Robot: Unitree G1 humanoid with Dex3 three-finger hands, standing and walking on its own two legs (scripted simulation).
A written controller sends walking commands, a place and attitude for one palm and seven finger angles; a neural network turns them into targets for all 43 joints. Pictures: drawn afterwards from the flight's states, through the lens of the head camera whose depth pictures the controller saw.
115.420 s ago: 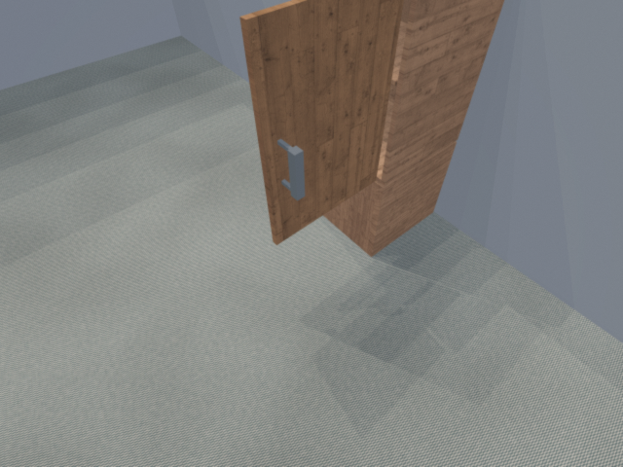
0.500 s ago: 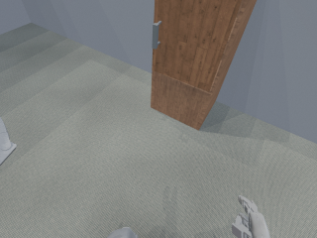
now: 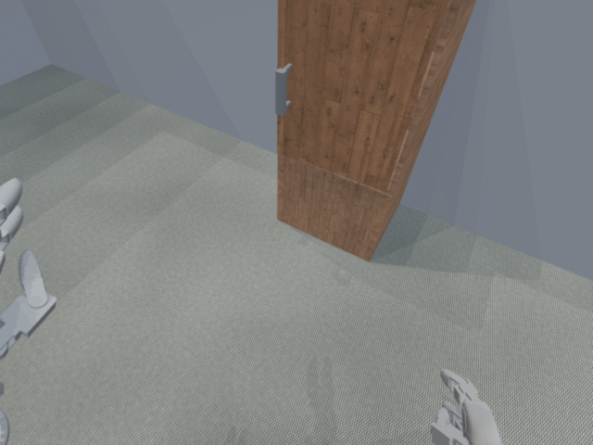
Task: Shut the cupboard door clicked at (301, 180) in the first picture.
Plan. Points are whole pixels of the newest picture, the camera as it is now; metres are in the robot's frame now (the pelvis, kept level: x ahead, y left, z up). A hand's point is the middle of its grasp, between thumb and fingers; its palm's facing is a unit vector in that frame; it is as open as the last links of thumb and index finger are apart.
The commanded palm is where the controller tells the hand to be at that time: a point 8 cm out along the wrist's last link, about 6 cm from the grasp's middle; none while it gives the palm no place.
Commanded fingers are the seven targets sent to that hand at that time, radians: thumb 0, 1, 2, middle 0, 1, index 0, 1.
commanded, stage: stop stepping back and stand still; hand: left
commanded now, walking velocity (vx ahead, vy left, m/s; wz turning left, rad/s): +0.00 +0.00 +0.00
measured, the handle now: (284, 89) +1.05 +0.06 -0.07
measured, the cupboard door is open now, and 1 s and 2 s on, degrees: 3 3 3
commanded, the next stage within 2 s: let the arm hang, fingers relaxed in 0.04 s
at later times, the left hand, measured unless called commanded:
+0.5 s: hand out of the picture -0.01 +0.18 -0.18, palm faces +0.05 -0.99 -0.15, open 7.0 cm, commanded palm none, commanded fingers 0.00 0.90 0.90 -0.20 -0.30 -0.20 -0.30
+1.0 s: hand out of the picture -0.09 +0.18 -0.17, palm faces +0.03 -0.98 -0.19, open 7.3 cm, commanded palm none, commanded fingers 0.00 0.90 0.90 -0.20 -0.30 -0.20 -0.30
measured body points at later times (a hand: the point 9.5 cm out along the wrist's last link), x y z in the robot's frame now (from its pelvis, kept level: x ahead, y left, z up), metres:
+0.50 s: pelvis -0.02 +0.00 +0.00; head -0.01 +0.03 +0.45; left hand -0.02 +0.23 -0.17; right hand +0.03 -0.24 -0.13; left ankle +0.04 +0.09 -0.73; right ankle -0.07 -0.11 -0.73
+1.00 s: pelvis -0.04 +0.02 +0.01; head -0.04 +0.01 +0.46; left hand -0.09 +0.24 -0.15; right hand -0.05 -0.20 -0.16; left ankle +0.04 +0.09 -0.73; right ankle -0.07 -0.11 -0.73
